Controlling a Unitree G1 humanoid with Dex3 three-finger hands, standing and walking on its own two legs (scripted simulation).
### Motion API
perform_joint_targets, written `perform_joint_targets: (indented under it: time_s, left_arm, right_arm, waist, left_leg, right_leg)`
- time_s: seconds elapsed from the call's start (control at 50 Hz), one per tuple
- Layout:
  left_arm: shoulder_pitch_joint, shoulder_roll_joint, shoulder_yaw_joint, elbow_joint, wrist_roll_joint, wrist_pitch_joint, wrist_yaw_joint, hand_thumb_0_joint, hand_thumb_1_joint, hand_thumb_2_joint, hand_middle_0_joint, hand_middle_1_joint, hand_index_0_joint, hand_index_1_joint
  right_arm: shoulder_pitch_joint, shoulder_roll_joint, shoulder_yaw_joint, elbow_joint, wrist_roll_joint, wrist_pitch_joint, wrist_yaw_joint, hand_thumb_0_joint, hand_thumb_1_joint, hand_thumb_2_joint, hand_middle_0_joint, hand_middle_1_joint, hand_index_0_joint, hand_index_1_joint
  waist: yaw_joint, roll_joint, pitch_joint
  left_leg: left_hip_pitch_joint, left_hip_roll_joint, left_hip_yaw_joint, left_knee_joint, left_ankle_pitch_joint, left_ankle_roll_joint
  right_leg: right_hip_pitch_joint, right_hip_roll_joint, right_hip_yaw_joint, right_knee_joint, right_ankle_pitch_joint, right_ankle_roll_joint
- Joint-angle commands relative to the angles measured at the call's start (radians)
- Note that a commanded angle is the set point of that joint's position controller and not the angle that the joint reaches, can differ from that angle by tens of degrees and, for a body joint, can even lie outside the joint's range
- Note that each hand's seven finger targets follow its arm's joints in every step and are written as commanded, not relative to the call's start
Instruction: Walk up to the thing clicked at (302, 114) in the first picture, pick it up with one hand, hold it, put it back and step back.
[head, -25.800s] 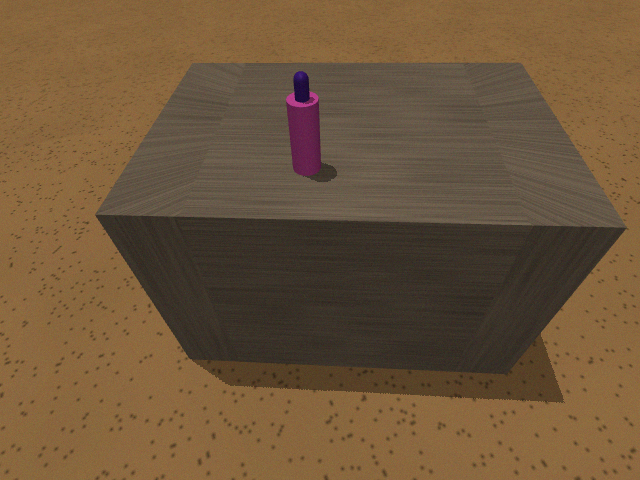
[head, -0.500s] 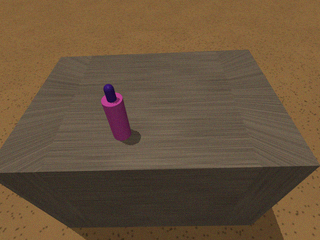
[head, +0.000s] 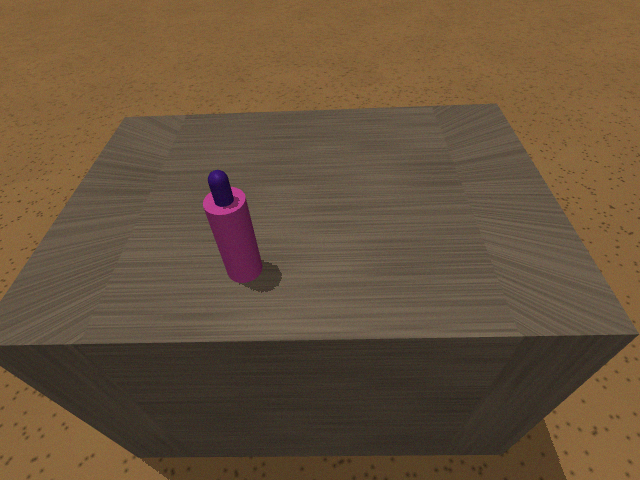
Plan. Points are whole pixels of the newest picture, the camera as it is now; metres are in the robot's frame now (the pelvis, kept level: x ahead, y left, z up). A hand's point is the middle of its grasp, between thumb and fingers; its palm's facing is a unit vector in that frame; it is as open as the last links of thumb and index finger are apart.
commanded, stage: stand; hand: left
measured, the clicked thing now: (232, 226) +0.50 +0.18 +0.03
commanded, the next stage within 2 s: none
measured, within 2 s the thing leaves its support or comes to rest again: neither
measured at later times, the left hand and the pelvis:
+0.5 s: hand out of the picture +0.06 +0.25 -0.16, palm faces -0.02 -0.94 -0.34, open 7.6 cm; pelvis +0.00 +0.00 +0.00, yaw +0 degrees
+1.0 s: hand out of the picture +0.07 +0.25 -0.16, palm faces -0.02 -0.94 -0.35, open 7.4 cm; pelvis +0.00 +0.00 +0.00, yaw +0 degrees
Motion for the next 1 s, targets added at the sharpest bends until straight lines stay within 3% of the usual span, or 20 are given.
perform_joint_targets:
  time_s: [0.0,0.06,0.1,0.22,0.26,0.36,0.42,0.54,0.68,0.74,0.86,0.94,0.98]
  left_arm:
    - [-0.029,0.216,0.041,-0.054,0.001,-0.022,0.015,0.0,0.059,0.675,-0.2,-0.3,-0.2,-0.3]
    - [-0.031,0.218,0.043,-0.052,-0.003,-0.021,0.013,0.0,0.299,0.9,-0.2,-0.3,-0.2,-0.3]
    - [-0.025,0.217,0.043,-0.051,-0.001,-0.02,0.012,0.0,0.459,0.9,-0.2,-0.3,-0.2,-0.3]
    - [-0.023,0.22,0.044,-0.054,-0.003,-0.022,0.012,0.0,0.899,0.9,-0.2,-0.3,-0.2,-0.3]
    - [-0.022,0.223,0.045,-0.053,-0.003,-0.024,0.012,0.0,0.899,0.9,-0.2,-0.3,-0.2,-0.3]
    - [-0.023,0.218,0.042,-0.053,0.0,-0.021,0.012,0.0,0.899,0.9,-0.2,-0.3,-0.2,-0.3]
    - [-0.013,0.22,0.043,-0.057,-0.002,-0.024,0.011,0.0,0.899,0.9,-0.2,-0.3,-0.2,-0.3]
    - [-0.016,0.222,0.044,-0.055,-0.001,-0.022,0.012,0.0,0.899,0.9,-0.2,-0.3,-0.2,-0.3]
    - [-0.013,0.222,0.045,-0.058,-0.004,-0.021,0.011,0.0,0.899,0.9,-0.2,-0.3,-0.2,-0.3]
    - [-0.018,0.22,0.045,-0.059,-0.003,-0.019,0.01,0.0,0.899,0.9,-0.2,-0.3,-0.2,-0.3]
    - [-0.015,0.219,0.045,-0.057,-0.003,-0.018,0.009,0.0,0.899,0.9,-0.2,-0.3,-0.2,-0.3]
    - [-0.018,0.223,0.044,-0.065,0.001,-0.024,0.012,0.0,0.899,0.9,-0.2,-0.3,-0.2,-0.3]
    - [-0.018,0.22,0.043,-0.064,-0.001,-0.022,0.012,0.0,0.899,0.9,-0.2,-0.3,-0.2,-0.3]
  right_arm:
    - [-0.038,-0.215,-0.043,-0.056,-0.003,-0.018,-0.015,0.0,-0.9,-0.9,0.2,0.3,0.2,0.3]
    - [-0.028,-0.208,-0.04,-0.05,-0.004,-0.015,-0.013,0.0,-0.9,-0.9,0.2,0.3,0.2,0.3]
    - [-0.031,-0.218,-0.044,-0.049,-0.004,-0.015,-0.012,0.0,-0.9,-0.9,0.2,0.3,0.2,0.3]
    - [-0.021,-0.206,-0.041,-0.048,-0.002,-0.017,-0.01,0.0,-0.9,-0.9,0.2,0.3,0.2,0.3]
    - [-0.023,-0.209,-0.042,-0.051,-0.002,-0.018,-0.01,0.0,-0.9,-0.9,0.2,0.3,0.2,0.3]
    - [-0.021,-0.207,-0.043,-0.047,-0.004,-0.012,-0.009,0.0,-0.9,-0.9,0.2,0.3,0.2,0.3]
    - [-0.021,-0.211,-0.045,-0.051,-0.003,-0.015,-0.011,0.0,-0.9,-0.9,0.2,0.3,0.2,0.3]
    - [-0.019,-0.204,-0.039,-0.05,-0.002,-0.014,-0.01,0.0,-0.9,-0.9,0.2,0.3,0.2,0.3]
    - [-0.016,-0.21,-0.041,-0.055,-0.002,-0.018,-0.014,0.0,-0.9,-0.9,0.2,0.3,0.2,0.3]
    - [-0.014,-0.211,-0.041,-0.052,-0.002,-0.018,-0.014,0.0,-0.9,-0.9,0.2,0.3,0.2,0.3]
    - [-0.015,-0.211,-0.041,-0.05,-0.002,-0.018,-0.011,0.0,-0.9,-0.9,0.2,0.3,0.2,0.3]
    - [-0.024,-0.211,-0.043,-0.057,-0.002,-0.018,-0.013,0.0,-0.9,-0.9,0.2,0.3,0.2,0.3]
    - [-0.021,-0.21,-0.042,-0.054,-0.001,-0.018,-0.013,0.0,-0.9,-0.9,0.2,0.3,0.2,0.3]
  waist:
    - [0.001,-0.003,-0.071]
    - [0.001,-0.019,-0.045]
    - [-0.001,0.0,-0.036]
    - [0.0,-0.019,-0.056]
    - [0.0,-0.02,-0.06]
    - [-0.001,-0.022,-0.024]
    - [0.0,-0.011,-0.061]
    - [0.001,-0.015,-0.045]
    - [0.004,-0.011,-0.073]
    - [0.001,-0.009,-0.058]
    - [0.002,-0.008,-0.053]
    - [0.0,-0.023,-0.076]
    - [-0.003,-0.012,-0.076]
  left_leg:
    - [0.015,0.103,-0.068,-0.035,0.187,0.046]
    - [-0.005,0.099,-0.067,-0.048,0.133,0.044]
    - [-0.012,0.094,-0.069,-0.056,0.085,0.043]
    - [-0.007,0.098,-0.072,-0.054,0.134,0.042]
    - [-0.004,0.099,-0.072,-0.044,0.148,0.045]
    - [-0.027,0.093,-0.075,-0.054,0.08,0.043]
    - [-0.005,0.099,-0.072,-0.036,0.149,0.046]
    - [-0.013,0.098,-0.076,-0.048,0.129,0.043]
    - [-0.001,0.103,-0.071,-0.033,0.21,0.047]
    - [-0.01,0.101,-0.073,-0.045,0.16,0.041]
    - [-0.014,0.097,-0.076,-0.052,0.142,0.043]
    - [0.015,0.103,-0.072,-0.029,0.221,0.044]
    - [0.012,0.101,-0.071,-0.035,0.2,0.042]
  right_leg:
    - [0.003,-0.116,0.083,-0.043,0.175,-0.026]
    - [-0.01,-0.113,0.086,-0.053,0.121,-0.026]
    - [-0.022,-0.11,0.087,-0.063,0.077,-0.025]
    - [-0.005,-0.114,0.087,-0.052,0.112,-0.029]
    - [0.005,-0.117,0.089,-0.052,0.136,-0.027]
    - [-0.028,-0.109,0.085,-0.069,0.046,-0.026]
    - [0.0,-0.118,0.087,-0.053,0.137,-0.029]
    - [-0.01,-0.111,0.081,-0.052,0.104,-0.026]
    - [0.024,-0.12,0.081,-0.032,0.182,-0.03]
    - [0.004,-0.114,0.08,-0.044,0.121,-0.028]
    - [0.005,-0.115,0.08,-0.048,0.109,-0.028]
    - [0.005,-0.119,0.077,-0.039,0.192,-0.026]
    - [0.006,-0.119,0.076,-0.041,0.176,-0.025]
